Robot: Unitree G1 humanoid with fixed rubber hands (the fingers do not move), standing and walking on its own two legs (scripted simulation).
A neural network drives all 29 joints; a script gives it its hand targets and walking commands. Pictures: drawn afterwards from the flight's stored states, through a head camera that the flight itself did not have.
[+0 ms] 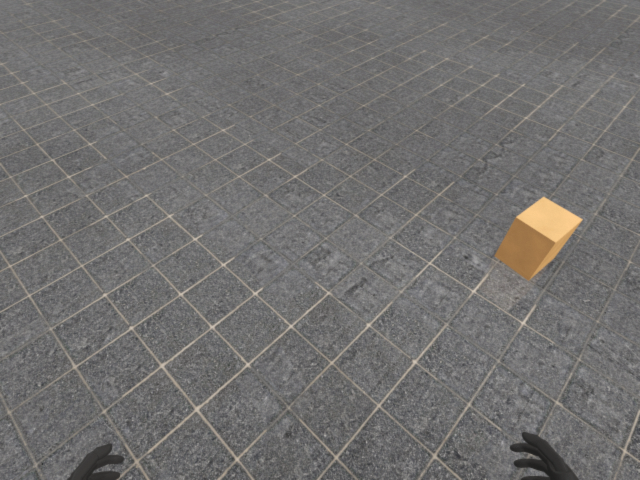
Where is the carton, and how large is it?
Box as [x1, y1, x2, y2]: [495, 197, 582, 280]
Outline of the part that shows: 544,197 542,197 515,218 495,254 496,257 528,280 554,257 582,219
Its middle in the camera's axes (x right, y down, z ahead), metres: +0.87 +0.01 +1.54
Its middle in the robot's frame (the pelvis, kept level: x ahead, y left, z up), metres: +1.06 -0.90 -0.66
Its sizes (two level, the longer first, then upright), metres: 0.194 0.161 0.231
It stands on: the floor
